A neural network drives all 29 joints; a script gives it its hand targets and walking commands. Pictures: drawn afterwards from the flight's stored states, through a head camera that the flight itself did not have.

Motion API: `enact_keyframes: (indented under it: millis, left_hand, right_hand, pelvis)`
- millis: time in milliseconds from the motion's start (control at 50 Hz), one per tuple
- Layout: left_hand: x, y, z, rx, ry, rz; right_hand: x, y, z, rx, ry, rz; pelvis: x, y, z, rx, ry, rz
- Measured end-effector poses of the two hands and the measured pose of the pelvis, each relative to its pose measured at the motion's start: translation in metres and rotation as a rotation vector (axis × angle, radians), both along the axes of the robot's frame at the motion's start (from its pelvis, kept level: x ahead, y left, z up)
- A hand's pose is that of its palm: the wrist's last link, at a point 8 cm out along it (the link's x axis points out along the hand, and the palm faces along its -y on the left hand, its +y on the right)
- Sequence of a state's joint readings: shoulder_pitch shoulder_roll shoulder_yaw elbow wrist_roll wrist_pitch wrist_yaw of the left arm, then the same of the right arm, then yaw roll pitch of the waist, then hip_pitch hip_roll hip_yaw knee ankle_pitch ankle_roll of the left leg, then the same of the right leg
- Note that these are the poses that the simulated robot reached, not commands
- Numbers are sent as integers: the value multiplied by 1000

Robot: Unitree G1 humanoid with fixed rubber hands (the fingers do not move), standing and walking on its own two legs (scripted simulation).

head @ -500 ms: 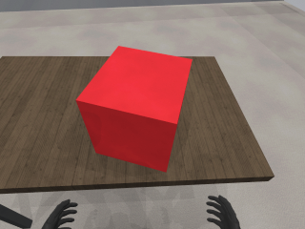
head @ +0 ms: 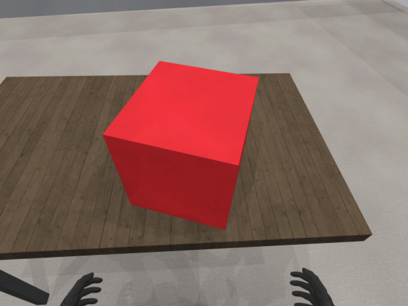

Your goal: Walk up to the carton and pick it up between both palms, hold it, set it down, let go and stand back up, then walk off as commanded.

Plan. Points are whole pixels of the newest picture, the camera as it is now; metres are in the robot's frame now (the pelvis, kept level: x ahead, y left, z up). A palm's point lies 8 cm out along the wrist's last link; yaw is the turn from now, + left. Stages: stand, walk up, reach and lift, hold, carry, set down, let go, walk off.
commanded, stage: stand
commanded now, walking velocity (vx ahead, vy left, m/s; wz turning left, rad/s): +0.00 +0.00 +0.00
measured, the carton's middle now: (191, 144) +0.46 +0.03 +0.04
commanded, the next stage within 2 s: walk off in 2.00 s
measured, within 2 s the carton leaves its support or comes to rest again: neither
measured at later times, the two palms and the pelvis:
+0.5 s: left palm out of the picture +0.09 +0.28 -0.10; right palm out of the picture +0.11 -0.27 -0.11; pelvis +0.00 +0.00 +0.00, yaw +0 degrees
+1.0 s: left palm out of the picture +0.07 +0.28 -0.11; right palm out of the picture +0.10 -0.27 -0.11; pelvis +0.00 +0.00 +0.00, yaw +0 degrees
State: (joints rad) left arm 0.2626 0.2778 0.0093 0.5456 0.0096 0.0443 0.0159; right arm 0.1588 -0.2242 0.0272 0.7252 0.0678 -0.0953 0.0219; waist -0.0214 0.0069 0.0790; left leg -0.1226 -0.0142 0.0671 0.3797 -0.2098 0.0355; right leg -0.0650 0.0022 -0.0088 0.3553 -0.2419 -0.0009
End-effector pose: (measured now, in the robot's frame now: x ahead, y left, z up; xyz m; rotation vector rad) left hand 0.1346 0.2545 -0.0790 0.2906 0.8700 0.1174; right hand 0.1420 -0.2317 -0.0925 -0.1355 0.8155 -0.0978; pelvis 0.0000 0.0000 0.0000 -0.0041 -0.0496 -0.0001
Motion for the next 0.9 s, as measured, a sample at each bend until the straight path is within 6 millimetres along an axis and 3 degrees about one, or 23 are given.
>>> enact_keyframes:
  millis: [100, 200, 480, 900]
  left_hand:
    - [-11, 23, -6, 29, 44, 30]
    - [-22, 33, -10, 44, 87, 53]
    - [-46, 26, -22, 41, 185, 56]
    - [-61, 27, -27, 40, 233, 65]
  right_hand:
    - [-12, -19, -5, -63, 89, -11]
    - [-17, -28, -7, -85, 120, -16]
    - [-32, -37, -15, -85, 183, -34]
    - [-40, -39, -18, -89, 211, -44]
  pelvis:
    - [2, 3, 0, -4, 12, 0]
    - [3, 3, 0, -4, 14, 0]
    - [1, -3, 0, 3, 12, 0]
    - [0, -3, 1, 4, 11, 0]
